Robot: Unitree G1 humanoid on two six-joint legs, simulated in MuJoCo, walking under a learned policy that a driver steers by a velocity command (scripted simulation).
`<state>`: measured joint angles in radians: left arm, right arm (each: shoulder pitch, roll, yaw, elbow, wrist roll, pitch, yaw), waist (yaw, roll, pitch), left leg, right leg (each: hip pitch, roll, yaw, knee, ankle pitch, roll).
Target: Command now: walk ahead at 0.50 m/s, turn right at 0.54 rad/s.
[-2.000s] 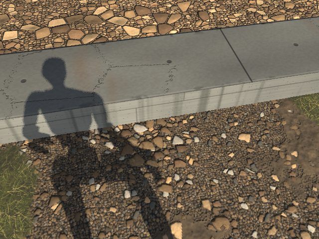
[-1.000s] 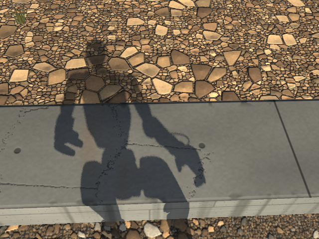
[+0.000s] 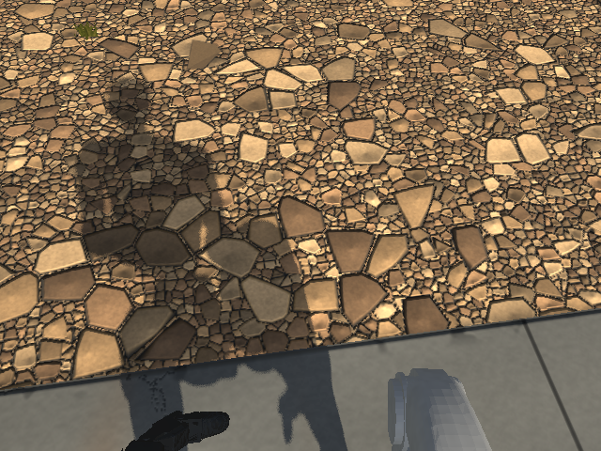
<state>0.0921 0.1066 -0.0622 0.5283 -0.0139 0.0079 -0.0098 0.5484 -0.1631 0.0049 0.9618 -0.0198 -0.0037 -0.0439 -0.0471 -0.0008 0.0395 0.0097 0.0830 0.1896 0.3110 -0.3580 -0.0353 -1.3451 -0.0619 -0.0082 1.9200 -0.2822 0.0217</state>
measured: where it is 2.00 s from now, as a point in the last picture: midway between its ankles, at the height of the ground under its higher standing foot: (307, 160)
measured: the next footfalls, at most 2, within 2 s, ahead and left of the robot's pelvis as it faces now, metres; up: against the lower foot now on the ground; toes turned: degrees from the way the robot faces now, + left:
right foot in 0.10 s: +0.24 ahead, -0.12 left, +0.17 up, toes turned -6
left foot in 0.70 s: +0.63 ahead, -0.02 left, +0.17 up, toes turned -12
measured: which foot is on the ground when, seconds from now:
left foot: down 0.00-0.10, up 0.12-0.68, down 0.70-1.00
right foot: up 0.00-0.08, down 0.10-0.74, up 0.76-1.00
